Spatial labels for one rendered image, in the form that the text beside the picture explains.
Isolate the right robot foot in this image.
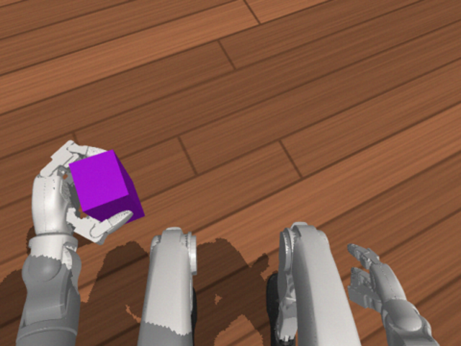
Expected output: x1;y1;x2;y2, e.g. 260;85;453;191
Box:
266;273;295;346

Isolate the carton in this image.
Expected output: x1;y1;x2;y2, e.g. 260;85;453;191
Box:
69;149;145;224

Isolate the right robot hand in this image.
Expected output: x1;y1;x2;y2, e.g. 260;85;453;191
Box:
347;244;407;314

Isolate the right robot arm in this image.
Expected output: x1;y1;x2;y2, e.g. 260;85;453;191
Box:
381;299;440;346

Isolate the left robot hand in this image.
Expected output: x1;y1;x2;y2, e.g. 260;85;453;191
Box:
32;140;133;245

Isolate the left robot arm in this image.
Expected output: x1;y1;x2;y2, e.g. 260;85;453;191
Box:
16;232;81;346

